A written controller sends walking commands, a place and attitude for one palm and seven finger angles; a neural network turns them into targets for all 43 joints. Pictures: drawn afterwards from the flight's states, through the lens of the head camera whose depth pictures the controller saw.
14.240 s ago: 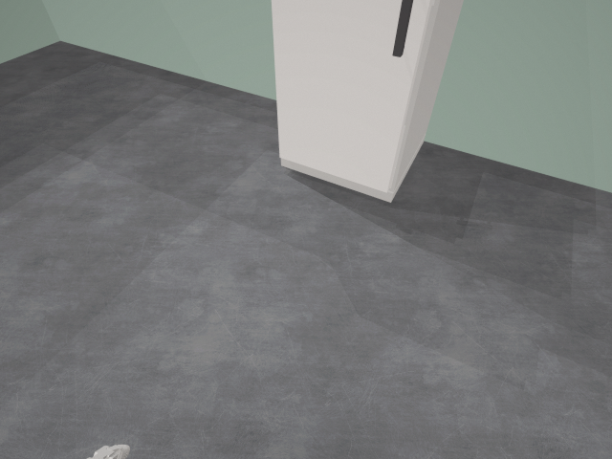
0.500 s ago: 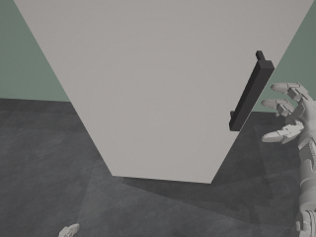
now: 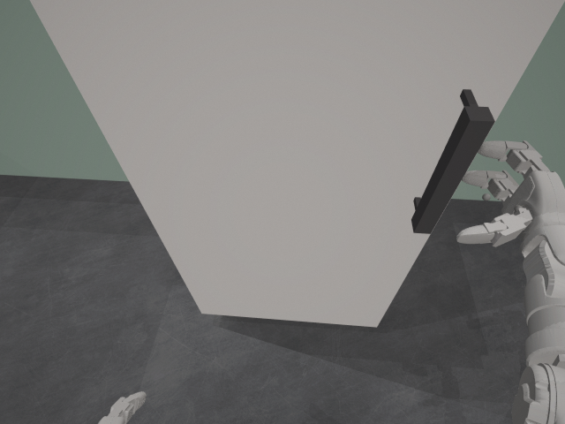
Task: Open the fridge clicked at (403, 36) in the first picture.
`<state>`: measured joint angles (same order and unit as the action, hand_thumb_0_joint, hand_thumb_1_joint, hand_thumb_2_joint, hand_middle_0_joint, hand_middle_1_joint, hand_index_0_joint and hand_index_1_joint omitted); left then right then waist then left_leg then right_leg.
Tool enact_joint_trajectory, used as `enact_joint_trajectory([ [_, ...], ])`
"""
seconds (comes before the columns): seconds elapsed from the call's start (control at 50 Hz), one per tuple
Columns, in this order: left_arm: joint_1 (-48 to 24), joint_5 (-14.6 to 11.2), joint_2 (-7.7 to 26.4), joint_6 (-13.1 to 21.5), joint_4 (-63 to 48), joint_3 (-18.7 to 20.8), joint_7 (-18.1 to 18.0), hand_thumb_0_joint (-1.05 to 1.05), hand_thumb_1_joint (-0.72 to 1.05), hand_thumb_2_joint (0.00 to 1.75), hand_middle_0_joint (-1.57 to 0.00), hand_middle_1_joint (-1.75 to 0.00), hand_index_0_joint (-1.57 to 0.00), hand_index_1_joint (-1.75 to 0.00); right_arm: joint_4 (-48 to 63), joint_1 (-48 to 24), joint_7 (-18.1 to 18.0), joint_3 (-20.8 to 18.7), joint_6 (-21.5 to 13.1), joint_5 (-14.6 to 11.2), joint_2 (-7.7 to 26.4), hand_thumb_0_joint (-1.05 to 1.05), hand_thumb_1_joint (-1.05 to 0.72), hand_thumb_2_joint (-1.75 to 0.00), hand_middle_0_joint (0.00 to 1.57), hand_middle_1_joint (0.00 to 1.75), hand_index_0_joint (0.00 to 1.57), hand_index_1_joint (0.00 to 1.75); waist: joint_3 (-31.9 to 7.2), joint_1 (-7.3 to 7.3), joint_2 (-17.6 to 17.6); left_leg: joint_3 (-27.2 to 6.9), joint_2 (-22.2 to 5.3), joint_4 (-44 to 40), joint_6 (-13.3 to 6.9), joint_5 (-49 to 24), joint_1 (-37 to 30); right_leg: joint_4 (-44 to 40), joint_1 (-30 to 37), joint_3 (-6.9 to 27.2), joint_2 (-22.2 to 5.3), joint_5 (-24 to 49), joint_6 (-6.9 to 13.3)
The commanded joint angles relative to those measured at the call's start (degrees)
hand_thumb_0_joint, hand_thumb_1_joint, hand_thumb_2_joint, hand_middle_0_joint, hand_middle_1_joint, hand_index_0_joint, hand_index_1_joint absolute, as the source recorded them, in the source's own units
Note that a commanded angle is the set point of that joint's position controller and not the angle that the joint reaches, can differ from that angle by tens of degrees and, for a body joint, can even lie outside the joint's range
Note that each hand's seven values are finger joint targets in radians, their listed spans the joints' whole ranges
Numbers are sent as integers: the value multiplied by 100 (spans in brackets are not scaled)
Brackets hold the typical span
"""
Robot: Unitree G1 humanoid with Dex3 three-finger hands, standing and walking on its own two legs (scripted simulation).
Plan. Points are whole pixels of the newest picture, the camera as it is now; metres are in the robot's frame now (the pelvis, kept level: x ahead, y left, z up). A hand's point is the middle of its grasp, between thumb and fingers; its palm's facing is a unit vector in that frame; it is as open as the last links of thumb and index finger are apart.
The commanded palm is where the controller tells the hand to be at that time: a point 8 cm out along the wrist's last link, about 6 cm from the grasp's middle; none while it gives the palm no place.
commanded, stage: feel for the door with the fingertips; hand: right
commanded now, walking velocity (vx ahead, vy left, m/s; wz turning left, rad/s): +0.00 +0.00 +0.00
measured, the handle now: (441, 169) +0.48 -0.17 +0.11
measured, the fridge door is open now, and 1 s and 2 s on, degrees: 0 0 0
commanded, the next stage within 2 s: slide the fingers in behind the handle in 0.26 s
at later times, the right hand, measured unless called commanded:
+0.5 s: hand (478, 188) +0.44 -0.22 +0.11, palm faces -0.03 +1.00 +0.00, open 13.6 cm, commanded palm +0.41 -0.26 +0.11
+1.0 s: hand (468, 197) +0.42 -0.20 +0.11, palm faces -0.04 +1.00 +0.01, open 14.0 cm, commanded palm +0.39 -0.25 +0.11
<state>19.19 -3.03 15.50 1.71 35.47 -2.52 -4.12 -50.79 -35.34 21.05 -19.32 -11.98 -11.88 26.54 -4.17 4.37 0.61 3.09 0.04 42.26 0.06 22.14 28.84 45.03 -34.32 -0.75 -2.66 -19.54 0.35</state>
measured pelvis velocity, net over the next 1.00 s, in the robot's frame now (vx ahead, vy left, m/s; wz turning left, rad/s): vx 0.00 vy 0.00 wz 0.01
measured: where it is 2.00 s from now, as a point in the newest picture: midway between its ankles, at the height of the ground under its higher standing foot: outside the picture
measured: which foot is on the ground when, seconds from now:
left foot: down 0.00-1.00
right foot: down 0.00-1.00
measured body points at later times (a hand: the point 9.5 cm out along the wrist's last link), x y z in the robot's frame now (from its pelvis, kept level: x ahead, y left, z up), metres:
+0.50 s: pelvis -0.01 +0.00 +0.00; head +0.05 -0.01 +0.44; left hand +0.05 +0.27 -0.11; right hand +0.43 -0.27 +0.12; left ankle -0.01 +0.12 -0.71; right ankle +0.03 -0.11 -0.71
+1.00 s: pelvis +0.00 +0.00 +0.00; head +0.04 -0.01 +0.45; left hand +0.08 +0.26 -0.10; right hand +0.42 -0.25 +0.11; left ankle -0.01 +0.12 -0.71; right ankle +0.03 -0.11 -0.71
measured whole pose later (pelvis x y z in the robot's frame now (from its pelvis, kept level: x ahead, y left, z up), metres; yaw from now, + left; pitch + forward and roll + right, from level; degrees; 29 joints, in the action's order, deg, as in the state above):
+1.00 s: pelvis +0.00 +0.00 +0.00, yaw +0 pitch +9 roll +2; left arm 19.4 -3.0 15.0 1.1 35.2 -2.1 -3.3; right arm -46.0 -32.7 17.7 -17.1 -11.8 -11.8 22.6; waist -4.6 4.2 0.9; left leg 2.5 0.1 42.1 0.2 22.1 28.4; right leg 44.8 -33.7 -1.2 -2.6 -19.7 0.5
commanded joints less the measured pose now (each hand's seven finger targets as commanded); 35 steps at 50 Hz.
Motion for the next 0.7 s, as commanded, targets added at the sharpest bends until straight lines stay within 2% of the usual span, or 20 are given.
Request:
enact_joint_trajectory([
  [0.0, 259, -17, 922, 215, -489, 368, -76, 0, 90, 90, -20, -30, -20, -30, 970, -2680, -4, -147, -372, -125, 1261, 0, 50, -30, 30, 120, 30, 120, -1701, 121, 385, -106, 180, -569, -121, -1474, 73, -503, 1554, 224, 188, 1180, 159],
  [0.06, 304, -2, 942, 188, -501, 382, -54, 0, 90, 90, -20, -30, -20, -30, 1098, -2750, -76, -327, -456, -78, 1516, 0, 50, -30, 30, 120, 30, 120, -1966, 55, 417, -129, 184, -516, -122, -1617, -47, -479, 1622, 229, 190, 1357, 160],
  [0.1, 272, 0, 897, 188, -527, 373, -25, 0, 90, 90, -20, -30, -20, -30, 1107, -2709, -129, -140, -466, -66, 1234, 0, 50, -30, 30, 120, 30, 120, -1909, 70, 557, -103, 186, -513, -130, -1582, 26, -494, 1678, 231, 191, 1356, 142],
  [0.14, 342, 4, 933, 155, -510, 393, -24, 0, 90, 90, -20, -30, -20, -30, 1093, -2678, -173, -276, -505, -81, 1418, 0, 50, -30, 30, 120, 30, 120, -1928, 66, 207, -115, 200, -510, -116, -1711, -150, -458, 1515, 200, 190, 1418, 185],
  [0.16, 326, 3, 931, 155, -516, 401, -24, 0, 90, 90, -20, -30, -20, -30, 1208, -2743, -180, -316, -529, -36, 1480, 0, 50, -30, 30, 120, 30, 120, -2091, 60, 411, -148, 195, -493, -104, -1777, -155, -464, 1618, 181, 189, 1459, 170],
  [0.18, 315, -7, 893, 156, -513, 393, -13, 0, 90, 90, -20, -30, -20, -30, 1304, -2836, -168, -67, -535, -19, 1220, 0, 50, -30, 30, 120, 30, 120, -2061, 122, 565, -128, 203, -500, -110, -1758, -56, -467, 1746, 193, 190, 1490, 160],
  [0.2, 320, -5, 894, 150, -494, 393, -13, 0, 90, 90, -20, -30, -20, -30, 1201, -2788, -172, -89, -520, -18, 1206, 0, 50, -30, 30, 120, 30, 120, -1934, 98, 632, -111, 206, -507, -130, -1709, 22, -471, 1738, 209, 179, 1476, 147],
  [0.24, 373, -3, 930, 128, -433, 381, -34, 0, 90, 90, -20, -30, -20, -30, 947, -2958, -197, -96, -502, -38, 1258, 0, 50, -30, 30, 120, 30, 120, -1662, 223, 160, -97, 219, -569, -104, -1545, 77, -466, 1494, 205, 174, 1265, 202],
  [0.26, 384, -7, 961, 120, -396, 388, -52, 0, 90, 90, -20, -30, -20, -30, 820, -3099, -201, -287, -506, -15, 1504, 0, 50, -30, 30, 120, 30, 120, -1674, 193, 145, -151, 212, -574, -88, -1524, 35, -483, 1387, 204, 181, 1156, 198],
  [0.28, 359, -11, 932, 122, -390, 368, -50, 0, 90, 90, -20, -30, -20, -30, 763, -3237, -179, -118, -511, -3, 1362, 0, 50, -30, 30, 120, 30, 120, -1653, 242, 371, -175, 196, -596, -78, -1414, 106, -487, 1394, 173, 200, 1024, 196],
  [0.34, 444, 3, 954, 129, -321, 368, -83, 0, 90, 90, -20, -30, -20, -30, 533, -3465, -136, -203, -571, 24, 1535, 0, 50, -30, 30, 120, 30, 120, -1681, 282, 271, -179, 184, -582, -89, -1277, 125, -440, 1307, 202, 197, 943, 215],
  [0.38, 449, 10, 940, 130, -350, 357, -64, 0, 90, 90, -20, -30, -20, -30, 435, -3242, -75, -242, -584, 27, 1537, 0, 50, -30, 30, 120, 30, 120, -1842, 201, 460, -175, 184, -538, -102, -1375, 101, -436, 1377, 203, 207, 1039, 183],
  [0.44, 461, 11, 935, 124, -401, 363, -51, 0, 90, 90, -20, -30, -20, -30, 440, -3124, -5, -212, -633, -54, 1456, 0, 50, -30, 30, 120, 30, 120, -1895, 185, 221, -160, 196, -514, -99, -1399, 9, -414, 1298, 192, 203, 1054, 210],
  [0.46, 426, 11, 943, 130, -422, 377, -45, 0, 90, 90, -20, -30, -20, -30, 676, -3189, -3, -294, -678, -42, 1563, 0, 50, -30, 30, 120, 30, 120, -2082, 129, 483, -182, 191, -493, -98, -1423, 21, -414, 1429, 187, 199, 1079, 183],
  [0.48, 407, 7, 920, 130, -446, 362, -32, 0, 90, 90, -20, -30, -20, -30, 528, -2951, 11, -195, -637, -59, 1381, 0, 50, -30, 30, 120, 30, 120, -1980, 118, 436, -162, 199, -507, -106, -1388, 32, -426, 1406, 184, 211, 1042, 179],
  [0.54, 399, 1, 953, 120, -478, 376, -35, 0, 90, 90, -20, -30, -20, -30, 626, -2881, -20, -330, -642, -84, 1566, 0, 50, -30, 30, 120, 30, 120, -1862, 101, 279, -158, 202, -525, -107, -1275, -7, -435, 1250, 171, 197, 936, 202],
  [0.6, 362, -10, 928, 110, -543, 374, -34, 0, 90, 90, -20, -30, -20, -30, 783, -2714, -46, -388, -619, -47, 1622, 0, 50, -30, 30, 120, 30, 120, -1877, 38, 334, -186, 193, -522, -90, -1364, -100, -481, 1218, 149, 197, 947, 194],
  [0.64, 331, -25, 898, 118, -579, 369, -25, 0, 90, 90, -20, -30, -20, -30, 901, -2692, -49, -160, -592, -100, 1310, 0, 50, -30, 30, 120, 30, 120, -1779, 94, 337, -155, 208, -538, -105, -1383, -48, -466, 1281, 132, 201, 996, 212],
  [0.66, 324, -19, 926, 124, -576, 385, -27, 0, 90, 90, -20, -30, -20, -30, 1060, -2755, -85, -324, -608, -84, 1519, 0, 50, -30, 30, 120, 30, 120, -1931, 45, 377, -170, 213, -526, -99, -1391, -83, -486, 1351, 164, 189, 1000, 195],
  [0.68, 306, -18, 901, 129, -596, 390, -20, 0, 90, 90, -20, -30, -20, -30, 1128, -2576, -102, -293, -587, -99, 1410, 0, 50, -30, 30, 120, 30, 120, -1986, 24, 517, -168, 215, -529, -106, -1451, -103, -493, 1459, 142, 201, 1071, 186],
])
